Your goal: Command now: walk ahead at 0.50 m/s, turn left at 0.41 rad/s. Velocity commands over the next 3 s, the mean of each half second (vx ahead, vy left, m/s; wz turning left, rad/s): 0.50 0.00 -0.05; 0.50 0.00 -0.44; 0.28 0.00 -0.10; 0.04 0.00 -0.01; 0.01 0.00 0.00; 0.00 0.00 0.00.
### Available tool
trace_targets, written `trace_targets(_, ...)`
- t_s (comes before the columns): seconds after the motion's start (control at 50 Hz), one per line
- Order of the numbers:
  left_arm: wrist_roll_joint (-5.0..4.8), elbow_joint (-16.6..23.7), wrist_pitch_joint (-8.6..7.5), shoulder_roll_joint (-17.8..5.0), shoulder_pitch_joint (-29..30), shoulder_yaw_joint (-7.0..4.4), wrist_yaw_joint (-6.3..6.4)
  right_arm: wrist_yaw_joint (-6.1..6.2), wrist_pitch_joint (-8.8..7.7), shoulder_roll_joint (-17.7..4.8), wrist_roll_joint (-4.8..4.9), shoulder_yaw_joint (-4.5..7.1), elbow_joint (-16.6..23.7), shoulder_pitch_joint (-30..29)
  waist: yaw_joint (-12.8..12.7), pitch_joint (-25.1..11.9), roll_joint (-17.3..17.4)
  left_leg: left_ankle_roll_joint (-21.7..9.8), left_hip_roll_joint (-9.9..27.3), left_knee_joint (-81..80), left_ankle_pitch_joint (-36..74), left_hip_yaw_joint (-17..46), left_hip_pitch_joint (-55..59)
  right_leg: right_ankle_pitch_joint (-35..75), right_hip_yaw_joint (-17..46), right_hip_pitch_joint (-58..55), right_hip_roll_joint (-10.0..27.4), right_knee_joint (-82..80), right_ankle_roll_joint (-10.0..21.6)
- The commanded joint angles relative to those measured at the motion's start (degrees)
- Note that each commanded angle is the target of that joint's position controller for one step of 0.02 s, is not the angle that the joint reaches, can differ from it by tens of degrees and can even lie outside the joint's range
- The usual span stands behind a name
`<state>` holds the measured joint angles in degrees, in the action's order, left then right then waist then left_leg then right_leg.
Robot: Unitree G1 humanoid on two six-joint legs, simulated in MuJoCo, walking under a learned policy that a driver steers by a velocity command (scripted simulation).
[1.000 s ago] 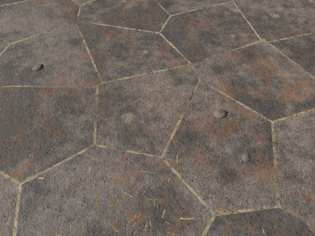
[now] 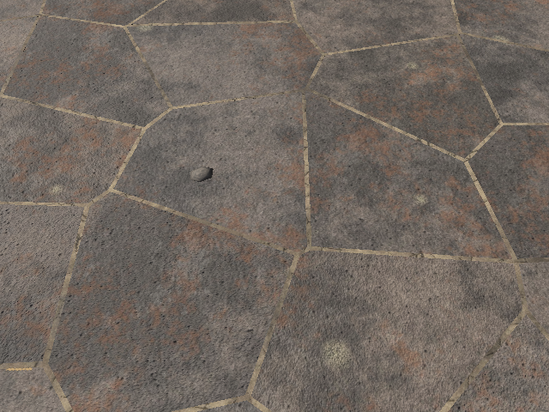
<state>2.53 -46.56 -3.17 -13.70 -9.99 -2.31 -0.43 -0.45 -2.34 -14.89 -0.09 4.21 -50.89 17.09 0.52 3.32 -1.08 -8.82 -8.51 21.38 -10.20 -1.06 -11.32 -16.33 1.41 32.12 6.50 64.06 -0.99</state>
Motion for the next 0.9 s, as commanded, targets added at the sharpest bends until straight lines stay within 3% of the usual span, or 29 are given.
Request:
trace_targets(0.02, 0.27, 1.9, 1.32, -3.6, -2.9, -0.78, -0.47, 0.13, -1.80, -6.8, 0.22, 1.21, 2.3, 2.9, -1.1, -1.8, 1.9, -6.2, 15.2, -10.7, 21.1, 13.4, 2.4, 6.2, -1.9, 3.5, 0.6, -5.5, -1.2)
trace_targets(0.12, -0.35, 4.6, 1.25, -3.8, 6.6, -0.50, -1.05, 0.31, -2.01, -6.2, 0.18, 0.52, 0.3, 9.0, 2.8, -0.7, 4.1, -1.6, 14.7, -10.7, 25.0, 12.2, 9.5, 16.7, -2.8, 7.7, -0.4, -17.7, -0.4)
trace_targets(0.24, -1.25, 6.9, 0.55, -3.6, 14.4, 0.28, -1.76, 1.14, -2.43, -5.8, -1.31, -0.44, -1.8, 12.3, 4.9, 2.1, 4.8, -1.0, 17.8, -11.0, 30.4, 8.4, 18.2, 16.1, -5.6, 7.4, -3.2, -28.3, 3.6)
trace_targets(0.3, -1.53, 5.6, 0.19, -4.5, 9.0, -0.14, -1.55, 1.97, -2.69, -7.0, -1.86, -0.54, -2.2, 9.3, 1.0, 0.3, 5.5, 0.3, 19.1, -5.2, 49.1, 4.7, 19.5, 9.3, -6.8, -2.4, -7.4, -31.6, 7.2)
trace_targets(0.34, -1.47, 1.2, -0.25, -6.5, -4.0, -1.31, -0.64, 2.19, -2.41, -8.2, -2.28, -0.39, -2.5, 8.0, -4.6, -6.3, 5.2, 1.5, 18.4, 10.7, 59.5, 2.2, 19.4, 6.6, -7.7, -15.8, -11.4, -34.7, 9.8)
trace_targets(0.36, -0.60, -1.4, -0.64, -8.1, -13.1, -2.12, -0.11, 2.18, -2.49, -8.3, -1.84, -0.56, -1.9, 6.8, -9.0, -10.7, 3.8, 2.3, 17.1, 23.6, 50.2, 0.5, 11.0, 8.0, -3.1, -29.1, -7.9, -36.9, 12.3)
trace_targets(0.38, 0.64, -2.3, -0.51, -15.2, -20.2, -4.23, 0.46, 1.58, -2.91, -4.5, 0.17, -1.54, 0.5, 10.2, -8.5, -18.0, -7.4, 5.6, 9.7, 47.6, 23.4, -3.4, -8.9, 5.6, 22.0, -47.1, 8.1, -37.0, 20.7)
trace_targets(0.4, -1.45, -2.7, 0.30, -13.3, -17.0, -4.01, -0.39, 1.09, -3.36, -6.4, -0.81, -0.93, 0.7, 9.9, -5.9, -19.7, -9.2, 5.8, 2.0, 58.2, -17.5, 1.2, -21.9, 8.2, 42.6, -50.0, 14.0, -46.0, 24.9)
trace_targets(0.42, -2.73, -1.9, 0.44, -12.2, -11.2, -3.80, -0.88, 0.81, -3.58, -6.8, -1.90, -0.96, 2.3, 5.1, -3.8, -10.9, -4.2, 5.1, 6.8, 58.7, -13.0, 6.0, -26.9, 2.7, 35.7, -42.8, 11.7, -47.3, 23.5)
trace_targets(0.46, -2.18, -1.1, 0.54, -7.5, -6.3, -2.70, -0.85, 0.16, -4.05, -6.3, -1.67, -1.20, 4.0, 0.2, -1.4, -2.0, 2.1, 5.5, 11.1, 51.3, -7.5, 5.2, -25.1, 7.1, 25.1, -28.4, 7.5, -51.1, 20.0)
trace_targets(0.48, -2.28, -1.7, 0.32, -6.4, -6.0, -2.28, -0.55, 0.08, -3.19, -5.7, -2.27, -1.37, 4.6, 0.3, 0.4, -0.7, 1.9, 6.4, 12.2, 47.9, -7.2, 5.2, -22.6, 11.0, 21.7, -23.8, 5.0, -52.0, 18.4)
trace_targets(0.52, -2.43, -2.1, -0.56, -7.2, -7.0, -2.38, -0.41, -0.16, -1.39, -4.1, -2.92, -1.89, 4.7, 1.5, 1.6, -1.7, 0.2, 8.2, 12.7, 43.8, -6.8, 3.8, -19.6, 16.4, 17.6, -20.2, 2.3, -52.9, 17.7)
trace_targets(0.58, -2.63, -2.6, -0.87, -9.3, -9.4, -3.01, -0.24, -0.30, -0.49, -3.6, -2.83, -2.21, 7.3, -4.1, 0.7, -0.6, -0.7, 10.6, 13.3, 35.8, -1.9, 1.9, -21.7, 17.3, 15.0, -17.8, -0.1, -54.6, 17.4)
trace_targets(0.62, -2.74, -3.0, -0.68, -9.3, -12.0, -3.12, -0.25, -0.37, -0.37, -3.6, -2.62, -2.35, 9.3, -9.9, -1.2, 0.3, -1.2, 11.7, 13.2, 29.0, 3.5, 1.3, -23.8, 17.8, 15.0, -19.0, -1.1, -54.8, 16.0)
trace_targets(0.72, -2.39, -3.5, -0.14, -9.5, -17.6, -3.44, 0.22, -0.75, -0.63, -3.4, -1.90, -2.92, 12.6, -19.0, -5.4, -1.1, -2.3, 11.9, 11.1, 18.6, 9.7, 1.6, -25.6, 23.7, 16.7, -27.3, -1.5, -50.5, 13.6)
trace_targets(0.78, -1.61, -3.0, 0.09, -10.1, -18.6, -3.65, 0.73, -0.78, -1.27, -3.9, -1.51, -3.14, 14.4, -22.3, -6.1, -1.3, -3.0, 11.1, 9.5, 14.1, 7.3, 2.1, -24.3, 28.6, 19.2, -31.1, -0.2, -46.8, 13.3)
trace_targets(0.82, -1.41, -2.0, 0.03, -11.0, -16.1, -3.90, 1.22, -0.66, -1.83, -5.2, -1.37, -2.85, 14.0, -19.1, -3.7, -2.0, -3.8, 9.7, 8.8, 9.5, 4.7, 2.7, -17.6, 30.1, 20.3, -30.6, 0.6, -44.4, 11.7)
trace_targets(0.86, -1.65, -1.7, -0.47, -11.3, -13.9, -3.83, 0.95, 0.13, -2.65, -7.1, -1.50, -1.86, 10.6, -8.6, 1.0, -6.0, -2.6, 7.1, 6.7, 4.5, 3.2, 1.2, -2.3, 37.2, 18.5, -27.9, -1.4, -35.3, 9.5)
trace_targets(0.88, -2.16, -1.6, -1.02, -9.7, -14.3, -3.32, 0.44, 0.89, -3.44, -9.6, -2.33, -0.99, 9.1, -1.4, 4.1, -11.1, 0.9, 4.7, 11.7, 3.2, 1.7, 5.6, 9.2, 32.8, 15.4, -23.6, -4.7, -24.2, 8.1)
trace_targets(0.9, -3.36, 0.1, -1.49, -5.1, -16.9, -2.04, 0.27, 1.76, -3.47, -14.0, -3.56, -0.02, 9.1, 6.4, 5.6, -19.8, 8.7, 0.7, 26.2, 1.7, -8.5, 23.4, 23.2, 13.0, 9.5, -13.4, -9.3, -8.1, 6.4)
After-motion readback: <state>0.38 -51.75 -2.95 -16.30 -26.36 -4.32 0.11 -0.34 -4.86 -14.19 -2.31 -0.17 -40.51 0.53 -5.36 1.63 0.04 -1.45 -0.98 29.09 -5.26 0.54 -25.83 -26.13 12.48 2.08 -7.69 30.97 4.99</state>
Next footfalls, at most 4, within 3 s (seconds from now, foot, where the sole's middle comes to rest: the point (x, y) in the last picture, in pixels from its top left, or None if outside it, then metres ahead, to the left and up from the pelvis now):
0.36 right None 0.38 -0.11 -0.78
0.88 left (275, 324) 0.69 0.01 -0.78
1.34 right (364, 280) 0.82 -0.24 -0.78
1.68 left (287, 278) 0.83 -0.03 -0.78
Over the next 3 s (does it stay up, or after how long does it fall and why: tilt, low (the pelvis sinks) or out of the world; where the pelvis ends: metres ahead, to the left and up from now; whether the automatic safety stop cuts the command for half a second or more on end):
stays up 0.80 -0.12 0.00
